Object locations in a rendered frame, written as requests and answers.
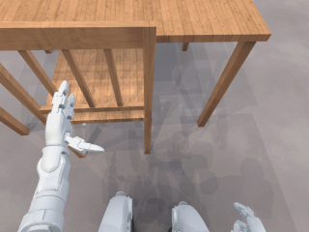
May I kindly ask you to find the table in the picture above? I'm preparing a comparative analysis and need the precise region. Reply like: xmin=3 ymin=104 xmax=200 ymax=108
xmin=0 ymin=0 xmax=271 ymax=136

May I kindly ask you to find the left robot hand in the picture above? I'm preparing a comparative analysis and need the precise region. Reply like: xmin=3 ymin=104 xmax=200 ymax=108
xmin=45 ymin=80 xmax=105 ymax=155

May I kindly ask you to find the chair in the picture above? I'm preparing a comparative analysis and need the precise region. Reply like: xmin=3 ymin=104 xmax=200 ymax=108
xmin=0 ymin=20 xmax=156 ymax=159

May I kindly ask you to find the right robot hand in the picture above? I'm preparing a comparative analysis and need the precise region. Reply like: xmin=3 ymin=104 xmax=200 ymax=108
xmin=231 ymin=202 xmax=266 ymax=232

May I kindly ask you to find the left robot forearm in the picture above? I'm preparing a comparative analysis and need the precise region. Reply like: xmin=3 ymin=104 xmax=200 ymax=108
xmin=17 ymin=145 xmax=70 ymax=232

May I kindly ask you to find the robot right thigh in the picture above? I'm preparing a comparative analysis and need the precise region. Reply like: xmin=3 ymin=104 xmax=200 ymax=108
xmin=172 ymin=204 xmax=210 ymax=232

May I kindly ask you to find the robot left shin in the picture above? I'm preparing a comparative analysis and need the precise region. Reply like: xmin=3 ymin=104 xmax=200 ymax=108
xmin=110 ymin=191 xmax=131 ymax=232

